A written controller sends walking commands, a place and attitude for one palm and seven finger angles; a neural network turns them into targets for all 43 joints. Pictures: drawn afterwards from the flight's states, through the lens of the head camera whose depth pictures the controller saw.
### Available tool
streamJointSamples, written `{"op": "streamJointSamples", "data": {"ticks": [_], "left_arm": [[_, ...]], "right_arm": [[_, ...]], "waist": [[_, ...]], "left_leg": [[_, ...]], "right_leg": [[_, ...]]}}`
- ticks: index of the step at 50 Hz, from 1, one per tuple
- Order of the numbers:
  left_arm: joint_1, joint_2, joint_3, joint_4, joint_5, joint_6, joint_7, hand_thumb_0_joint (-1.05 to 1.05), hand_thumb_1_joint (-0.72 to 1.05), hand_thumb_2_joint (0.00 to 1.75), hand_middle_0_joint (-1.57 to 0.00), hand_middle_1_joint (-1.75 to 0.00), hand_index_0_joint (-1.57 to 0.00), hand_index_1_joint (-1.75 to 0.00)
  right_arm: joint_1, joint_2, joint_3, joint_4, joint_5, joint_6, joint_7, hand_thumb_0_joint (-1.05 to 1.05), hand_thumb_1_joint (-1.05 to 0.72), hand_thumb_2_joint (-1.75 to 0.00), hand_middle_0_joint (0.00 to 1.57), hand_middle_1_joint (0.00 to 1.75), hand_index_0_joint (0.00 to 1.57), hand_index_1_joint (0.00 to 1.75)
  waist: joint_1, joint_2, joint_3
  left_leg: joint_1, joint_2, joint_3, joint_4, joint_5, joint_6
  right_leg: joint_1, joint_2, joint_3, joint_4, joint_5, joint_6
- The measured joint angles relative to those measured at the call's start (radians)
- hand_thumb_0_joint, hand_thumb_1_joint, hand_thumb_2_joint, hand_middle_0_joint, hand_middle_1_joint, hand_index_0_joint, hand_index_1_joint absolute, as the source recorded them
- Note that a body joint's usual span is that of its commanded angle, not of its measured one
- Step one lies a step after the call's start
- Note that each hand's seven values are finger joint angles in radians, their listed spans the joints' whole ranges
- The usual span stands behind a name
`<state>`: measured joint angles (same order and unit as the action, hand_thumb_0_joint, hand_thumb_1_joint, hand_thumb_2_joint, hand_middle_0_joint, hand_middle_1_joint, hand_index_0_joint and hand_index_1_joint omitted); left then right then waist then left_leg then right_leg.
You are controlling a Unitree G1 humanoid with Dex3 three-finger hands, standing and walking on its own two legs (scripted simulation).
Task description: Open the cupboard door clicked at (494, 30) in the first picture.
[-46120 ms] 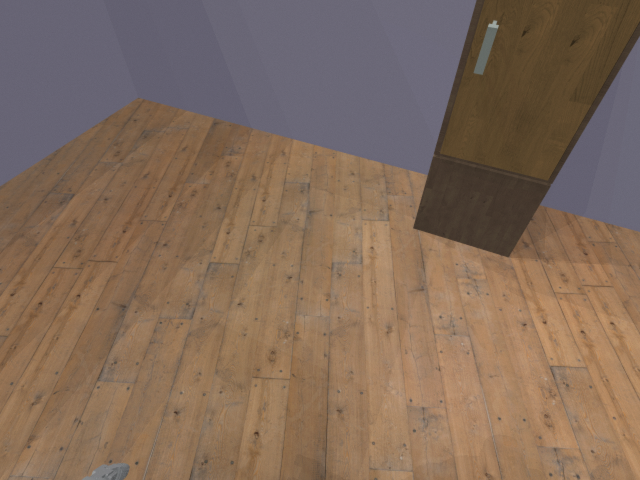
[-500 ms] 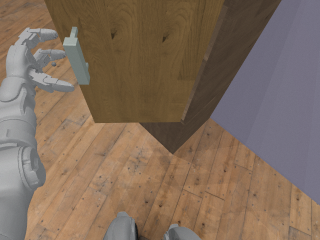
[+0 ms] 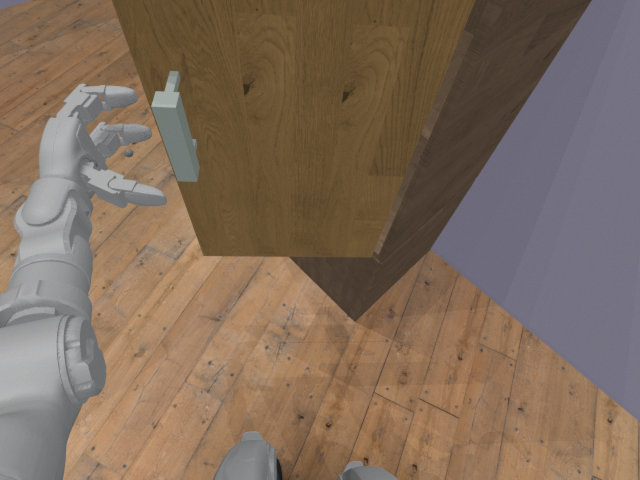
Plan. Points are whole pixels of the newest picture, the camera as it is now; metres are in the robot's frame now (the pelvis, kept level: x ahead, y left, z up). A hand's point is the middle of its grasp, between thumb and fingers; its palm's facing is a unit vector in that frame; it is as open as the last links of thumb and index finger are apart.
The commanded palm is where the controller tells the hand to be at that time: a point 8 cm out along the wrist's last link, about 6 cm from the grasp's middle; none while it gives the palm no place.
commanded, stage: move the hooked fingers beside the handle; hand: left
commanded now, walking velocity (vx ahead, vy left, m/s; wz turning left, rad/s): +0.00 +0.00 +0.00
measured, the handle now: (181, 128) +0.53 +0.16 +0.10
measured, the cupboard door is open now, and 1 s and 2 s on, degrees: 48 48 48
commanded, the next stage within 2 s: slide the fingers in behind the handle in 0.22 s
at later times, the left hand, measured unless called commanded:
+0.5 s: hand (136, 149) +0.49 +0.21 +0.10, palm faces +0.00 -1.00 +0.02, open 14.0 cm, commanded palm +0.47 +0.24 +0.10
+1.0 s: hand (170, 156) +0.48 +0.17 +0.11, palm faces +0.00 -1.00 +0.01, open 14.0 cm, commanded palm +0.46 +0.21 +0.10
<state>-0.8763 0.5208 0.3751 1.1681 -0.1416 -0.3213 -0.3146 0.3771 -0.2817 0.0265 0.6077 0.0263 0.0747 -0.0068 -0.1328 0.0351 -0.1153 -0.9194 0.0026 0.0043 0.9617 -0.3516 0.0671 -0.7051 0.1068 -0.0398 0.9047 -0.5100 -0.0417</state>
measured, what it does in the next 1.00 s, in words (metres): stands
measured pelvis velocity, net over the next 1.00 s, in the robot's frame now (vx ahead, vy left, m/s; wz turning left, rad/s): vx -0.01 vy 0.00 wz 0.01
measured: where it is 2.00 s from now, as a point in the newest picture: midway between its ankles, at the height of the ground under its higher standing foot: outside the picture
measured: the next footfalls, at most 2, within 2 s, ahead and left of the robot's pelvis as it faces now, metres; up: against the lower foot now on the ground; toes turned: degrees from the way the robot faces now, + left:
none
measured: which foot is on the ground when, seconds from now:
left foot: down 0.00-1.00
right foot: down 0.00-1.00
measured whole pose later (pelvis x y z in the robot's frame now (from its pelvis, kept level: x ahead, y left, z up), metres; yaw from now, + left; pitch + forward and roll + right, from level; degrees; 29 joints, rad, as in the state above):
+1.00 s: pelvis -0.01 +0.00 +0.00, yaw +0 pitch +16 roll -4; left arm -0.88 0.40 0.30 1.14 -0.13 -0.35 -0.19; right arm 0.38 -0.27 0.02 0.62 0.02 0.05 0.01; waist -0.13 0.05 -0.11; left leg -0.91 0.00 0.00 0.97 -0.34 0.06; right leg -0.71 0.10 -0.04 0.93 -0.51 -0.05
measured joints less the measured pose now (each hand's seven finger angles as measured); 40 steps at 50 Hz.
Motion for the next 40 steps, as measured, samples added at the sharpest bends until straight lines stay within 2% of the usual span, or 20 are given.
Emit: {"op": "streamJointSamples", "data": {"ticks": [11,20,26,31,40], "left_arm": [[-0.019,0.006,-0.006,0.007,0.001,-0.012,0.003,-0.01,-0.5,0.3,-0.3,-1.2,-0.3,-1.2],[-0.032,0.023,-0.004,0.024,-0.001,-0.009,0.003,-0.01,-0.5,0.3,-0.3,-1.2,-0.3,-1.2],[-0.021,-0.003,-0.005,0.002,-0.006,-0.009,0.009,-0.01,-0.5,0.3,-0.3,-1.2,-0.3,-1.2],[0.003,-0.026,-0.006,-0.024,-0.003,-0.008,0.04,-0.01,-0.5,0.3,-0.29,-1.2,-0.29,-1.2],[0.024,-0.083,-0.048,-0.046,-0.001,-0.016,0.073,-0.01,-0.5,0.3,-0.3,-1.2,-0.29,-1.2]], "right_arm": [[0.0,-0.005,0.002,0.006,0.001,-0.001,-0.005,0.0,-0.91,-0.9,0.2,0.3,0.2,0.3],[0.029,-0.003,0.005,0.022,-0.001,0.0,-0.007,0.0,-0.91,-0.9,0.2,0.3,0.2,0.3],[0.046,-0.001,0.0,0.029,-0.003,0.001,-0.002,0.0,-0.91,-0.9,0.2,0.3,0.2,0.3],[0.049,0.002,-0.004,0.022,-0.005,0.0,0.003,0.0,-0.91,-0.9,0.2,0.3,0.2,0.3],[0.027,0.008,-0.006,0.02,-0.004,-0.004,0.011,0.0,-0.91,-0.9,0.2,0.3,0.2,0.3]], "waist": [[-0.001,0.001,0.007],[-0.013,0.005,0.009],[-0.011,0.007,0.005],[-0.01,0.008,0.002],[0.003,0.01,-0.004]], "left_leg": [[-0.017,-0.001,-0.006,0.012,0.002,-0.001],[-0.027,0.002,-0.007,0.014,0.005,-0.002],[-0.022,0.004,-0.002,0.01,0.005,-0.001],[-0.012,0.004,0.001,0.005,0.005,-0.001],[0.011,-0.001,0.001,0.001,0.006,-0.001]], "right_leg": [[-0.016,0.0,-0.007,0.013,-0.001,-0.001],[-0.026,0.003,-0.007,0.015,0.002,-0.002],[-0.023,0.004,-0.003,0.012,0.004,-0.001],[-0.015,0.003,0.002,0.009,0.004,-0.001],[0.007,-0.001,0.0,0.009,0.001,-0.001]]}}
